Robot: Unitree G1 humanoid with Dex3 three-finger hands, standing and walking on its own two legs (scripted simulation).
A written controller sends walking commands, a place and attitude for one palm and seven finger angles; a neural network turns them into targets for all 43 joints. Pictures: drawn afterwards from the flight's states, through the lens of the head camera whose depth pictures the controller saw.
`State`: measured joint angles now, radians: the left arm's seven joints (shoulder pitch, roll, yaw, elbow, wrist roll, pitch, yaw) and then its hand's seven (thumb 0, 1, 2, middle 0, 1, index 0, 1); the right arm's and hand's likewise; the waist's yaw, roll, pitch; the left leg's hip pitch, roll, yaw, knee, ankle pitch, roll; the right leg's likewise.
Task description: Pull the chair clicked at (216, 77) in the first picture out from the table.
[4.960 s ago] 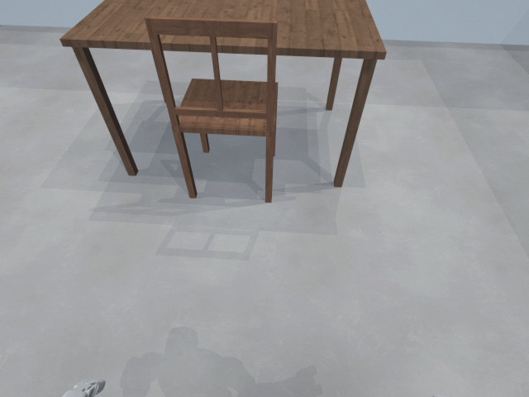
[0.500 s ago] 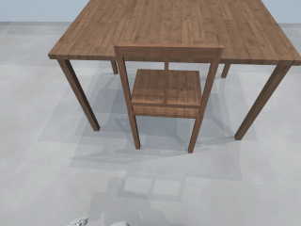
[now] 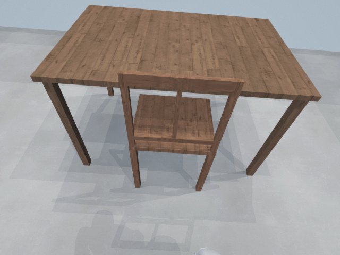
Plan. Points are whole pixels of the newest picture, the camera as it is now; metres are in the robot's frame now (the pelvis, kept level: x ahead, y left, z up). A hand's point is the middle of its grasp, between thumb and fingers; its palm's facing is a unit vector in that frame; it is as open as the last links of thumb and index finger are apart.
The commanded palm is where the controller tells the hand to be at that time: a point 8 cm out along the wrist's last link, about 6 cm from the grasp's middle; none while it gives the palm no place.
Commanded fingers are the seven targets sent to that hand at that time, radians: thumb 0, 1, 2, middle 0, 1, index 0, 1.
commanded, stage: take the last steps up to it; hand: left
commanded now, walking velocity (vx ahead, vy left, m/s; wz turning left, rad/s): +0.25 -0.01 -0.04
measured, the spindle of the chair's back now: (176, 115) +0.63 +0.00 -0.11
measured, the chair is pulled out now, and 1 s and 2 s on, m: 0.00 0.00 0.00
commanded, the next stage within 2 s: come to a stop and stand still in 0.34 s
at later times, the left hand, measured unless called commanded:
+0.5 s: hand (127, 248) +0.17 +0.12 -0.17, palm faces +0.07 -0.98 -0.20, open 7.2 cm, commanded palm none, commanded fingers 0.00 0.90 0.90 -0.20 -0.30 -0.20 -0.30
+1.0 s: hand (117, 252) +0.16 +0.15 -0.18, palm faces +0.01 -0.97 -0.24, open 7.3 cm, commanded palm none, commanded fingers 0.00 0.90 0.90 -0.20 -0.30 -0.20 -0.30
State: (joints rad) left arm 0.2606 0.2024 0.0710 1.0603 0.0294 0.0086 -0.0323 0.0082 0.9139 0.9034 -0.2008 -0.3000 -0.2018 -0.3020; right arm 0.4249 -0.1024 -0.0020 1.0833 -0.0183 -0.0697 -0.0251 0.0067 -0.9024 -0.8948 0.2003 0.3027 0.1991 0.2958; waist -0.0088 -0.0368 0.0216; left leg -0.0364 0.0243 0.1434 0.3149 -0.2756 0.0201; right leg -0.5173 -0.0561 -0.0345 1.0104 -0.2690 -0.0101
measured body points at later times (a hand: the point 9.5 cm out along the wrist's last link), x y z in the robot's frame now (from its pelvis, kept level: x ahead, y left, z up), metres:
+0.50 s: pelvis +0.14 -0.06 +0.00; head +0.15 -0.07 +0.45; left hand +0.17 +0.17 -0.15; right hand +0.19 -0.29 -0.16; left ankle +0.17 +0.07 -0.71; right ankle +0.16 -0.13 -0.75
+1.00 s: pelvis +0.16 -0.04 -0.01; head +0.18 -0.05 +0.44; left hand +0.16 +0.20 -0.16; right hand +0.22 -0.27 -0.17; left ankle +0.20 +0.07 -0.75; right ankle +0.16 -0.13 -0.75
